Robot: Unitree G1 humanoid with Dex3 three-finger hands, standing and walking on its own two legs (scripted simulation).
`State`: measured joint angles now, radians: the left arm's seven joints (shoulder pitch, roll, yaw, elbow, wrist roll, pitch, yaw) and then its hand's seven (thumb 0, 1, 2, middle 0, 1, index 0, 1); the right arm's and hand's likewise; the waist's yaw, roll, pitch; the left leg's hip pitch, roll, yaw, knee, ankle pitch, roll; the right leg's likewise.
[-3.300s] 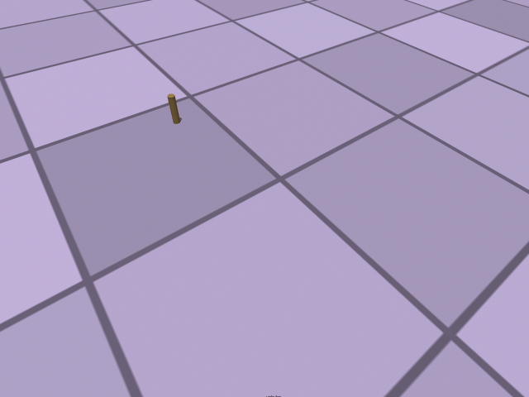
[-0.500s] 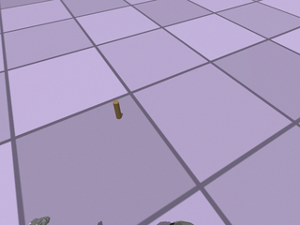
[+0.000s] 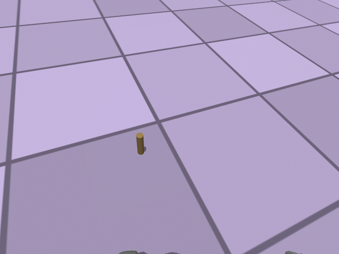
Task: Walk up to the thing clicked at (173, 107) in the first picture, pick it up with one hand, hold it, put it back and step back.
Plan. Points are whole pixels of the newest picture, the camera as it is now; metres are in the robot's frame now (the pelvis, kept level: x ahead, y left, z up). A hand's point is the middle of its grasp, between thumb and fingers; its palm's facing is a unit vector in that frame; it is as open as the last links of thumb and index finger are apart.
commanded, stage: walk up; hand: left
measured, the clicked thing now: (140, 144) +0.88 +0.19 -0.66
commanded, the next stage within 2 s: none
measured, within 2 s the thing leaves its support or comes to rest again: neither
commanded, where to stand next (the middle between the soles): +0.55 -0.02 m, yaw +0 degrees
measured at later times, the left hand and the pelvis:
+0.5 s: hand (91, 203) +0.27 +0.22 -0.11, palm faces -0.03 -0.91 -0.42, open 7.4 cm; pelvis +0.18 -0.05 +0.01, yaw -1 degrees
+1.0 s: hand (94, 165) +0.40 +0.26 -0.14, palm faces -0.06 -0.94 -0.34, open 7.4 cm; pelvis +0.35 -0.01 +0.01, yaw +0 degrees
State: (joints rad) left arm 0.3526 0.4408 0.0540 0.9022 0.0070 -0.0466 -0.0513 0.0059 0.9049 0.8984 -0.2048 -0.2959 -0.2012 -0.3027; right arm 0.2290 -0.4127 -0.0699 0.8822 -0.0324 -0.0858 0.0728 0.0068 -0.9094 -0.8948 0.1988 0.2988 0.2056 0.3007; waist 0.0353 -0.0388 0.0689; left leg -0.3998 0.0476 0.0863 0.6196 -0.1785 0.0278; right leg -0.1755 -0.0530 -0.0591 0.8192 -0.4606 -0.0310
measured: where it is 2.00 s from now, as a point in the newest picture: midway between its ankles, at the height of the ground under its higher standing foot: (169, 204)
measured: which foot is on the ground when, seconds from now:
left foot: down 0.00-0.40, up 0.42-0.78, down 0.80-1.00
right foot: up 0.00-0.36, down 0.38-0.84, up 0.86-1.00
